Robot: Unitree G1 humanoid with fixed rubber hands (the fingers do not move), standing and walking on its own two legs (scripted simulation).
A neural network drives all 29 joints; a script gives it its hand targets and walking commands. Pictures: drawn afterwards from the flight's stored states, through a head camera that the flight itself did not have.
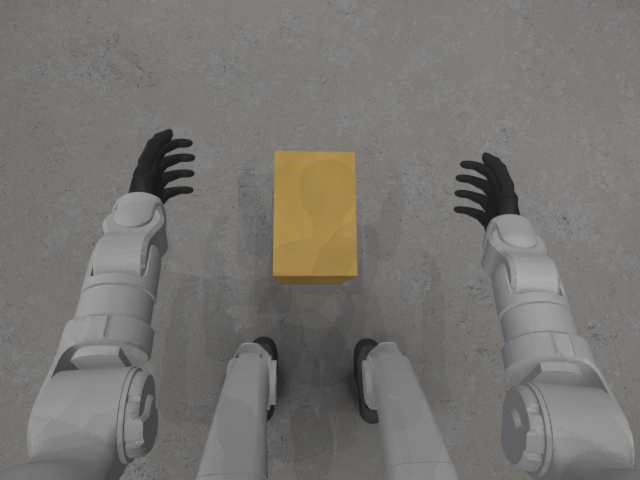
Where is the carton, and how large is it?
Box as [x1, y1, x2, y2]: [273, 151, 356, 283]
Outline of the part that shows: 275,151 273,276 279,283 341,283 355,276 356,232 354,152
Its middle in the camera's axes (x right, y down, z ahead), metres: -0.02 -0.03 +0.91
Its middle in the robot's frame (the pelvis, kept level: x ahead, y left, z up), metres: +0.49 -0.01 -0.53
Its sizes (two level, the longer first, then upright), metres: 0.254 0.164 0.295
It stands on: the floor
